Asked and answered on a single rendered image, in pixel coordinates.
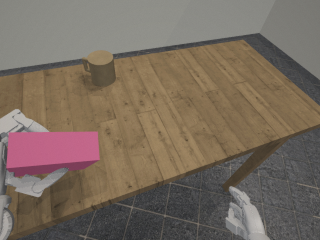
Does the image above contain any sponge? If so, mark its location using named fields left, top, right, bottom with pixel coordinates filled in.
left=6, top=131, right=100, bottom=177

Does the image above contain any table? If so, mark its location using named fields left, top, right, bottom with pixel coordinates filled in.
left=0, top=40, right=320, bottom=240

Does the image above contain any robot right hand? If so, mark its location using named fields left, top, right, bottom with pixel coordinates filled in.
left=225, top=186, right=266, bottom=240

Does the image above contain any robot left hand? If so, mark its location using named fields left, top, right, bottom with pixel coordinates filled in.
left=0, top=109, right=69, bottom=197

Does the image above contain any robot left forearm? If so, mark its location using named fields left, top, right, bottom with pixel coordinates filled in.
left=0, top=195, right=15, bottom=240

